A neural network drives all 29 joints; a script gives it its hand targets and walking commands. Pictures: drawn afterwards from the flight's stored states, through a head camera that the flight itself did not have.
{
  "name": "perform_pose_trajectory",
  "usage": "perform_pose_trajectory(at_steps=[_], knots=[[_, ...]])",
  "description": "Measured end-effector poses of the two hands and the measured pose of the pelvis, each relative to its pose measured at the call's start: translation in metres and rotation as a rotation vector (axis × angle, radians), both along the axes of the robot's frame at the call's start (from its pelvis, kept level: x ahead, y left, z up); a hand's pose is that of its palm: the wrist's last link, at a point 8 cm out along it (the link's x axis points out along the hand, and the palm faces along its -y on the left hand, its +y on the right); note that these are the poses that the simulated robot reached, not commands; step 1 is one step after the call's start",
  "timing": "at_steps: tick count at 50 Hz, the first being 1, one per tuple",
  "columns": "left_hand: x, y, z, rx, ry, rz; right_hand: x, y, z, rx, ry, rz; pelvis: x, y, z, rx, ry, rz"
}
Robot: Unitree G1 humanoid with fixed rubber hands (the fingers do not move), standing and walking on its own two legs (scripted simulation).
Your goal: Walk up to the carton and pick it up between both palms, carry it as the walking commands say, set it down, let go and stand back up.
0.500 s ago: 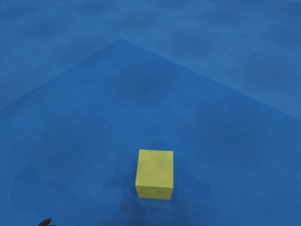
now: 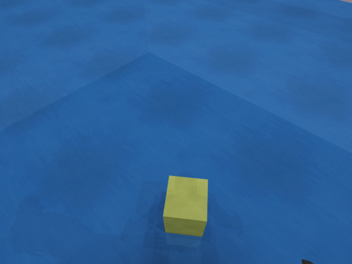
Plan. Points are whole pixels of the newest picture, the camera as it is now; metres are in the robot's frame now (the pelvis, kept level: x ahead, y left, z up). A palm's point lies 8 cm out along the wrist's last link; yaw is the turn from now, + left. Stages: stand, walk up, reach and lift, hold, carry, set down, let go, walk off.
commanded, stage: walk up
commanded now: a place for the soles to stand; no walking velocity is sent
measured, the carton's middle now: (185, 206) +0.50 +0.00 -0.64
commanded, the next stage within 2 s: stand in 0.44 s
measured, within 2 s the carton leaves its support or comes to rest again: neither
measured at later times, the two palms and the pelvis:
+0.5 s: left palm out of the picture +0.09 +0.30 -0.10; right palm out of the picture +0.07 -0.31 -0.10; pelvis +0.00 +0.00 +0.02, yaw -1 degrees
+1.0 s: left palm out of the picture +0.12 +0.29 -0.09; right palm out of the picture +0.09 -0.31 -0.10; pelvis +0.01 -0.01 +0.01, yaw -2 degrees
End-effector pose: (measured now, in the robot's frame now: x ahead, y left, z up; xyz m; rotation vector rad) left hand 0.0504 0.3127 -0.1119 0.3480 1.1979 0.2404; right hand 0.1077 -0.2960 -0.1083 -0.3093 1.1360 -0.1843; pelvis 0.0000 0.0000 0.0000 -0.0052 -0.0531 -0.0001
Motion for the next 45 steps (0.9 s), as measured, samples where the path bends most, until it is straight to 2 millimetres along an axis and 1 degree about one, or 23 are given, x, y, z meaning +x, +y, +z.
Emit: perform_pose_trajectory(at_steps=[6, 13, 20, 25, 28, 31, 39, 45], knots=[[0.014, -0.003, 0.004, -0.016, -0.033, -0.016, -0.002, 0.002, 0.009, 0.002, -0.020, -0.006, -0.003, 0.001, 0.006, -0.002, -0.002, -0.007], [0.026, -0.007, 0.012, -0.016, -0.056, -0.033, -0.011, -0.009, 0.013, -0.010, -0.004, -0.031, -0.002, -0.002, 0.011, 0.000, -0.001, -0.011], [0.029, -0.014, 0.014, -0.017, -0.027, -0.046, -0.028, -0.019, 0.010, -0.010, 0.050, -0.064, 0.000, -0.005, 0.014, 0.000, 0.008, -0.015], [0.036, -0.015, 0.015, -0.018, -0.017, -0.050, -0.042, -0.018, 0.005, -0.004, 0.102, -0.082, 0.004, -0.005, 0.015, 0.002, 0.010, -0.021], [0.041, -0.015, 0.016, -0.016, -0.019, -0.052, -0.047, -0.017, 0.003, -0.001, 0.121, -0.086, 0.007, -0.005, 0.015, 0.003, 0.010, -0.021], [0.048, -0.015, 0.016, -0.012, -0.023, -0.059, -0.046, -0.015, 0.003, 0.002, 0.116, -0.089, 0.009, -0.005, 0.015, 0.004, 0.012, -0.022], [0.066, -0.019, 0.019, -0.013, -0.056, -0.073, -0.035, -0.014, 0.003, 0.005, 0.082, -0.091, 0.012, -0.006, 0.015, 0.007, 0.007, -0.030], [0.068, -0.022, 0.018, -0.015, -0.062, -0.076, -0.025, -0.016, 0.006, 0.006, 0.054, -0.083, 0.013, -0.009, 0.015, 0.009, 0.009, -0.031]])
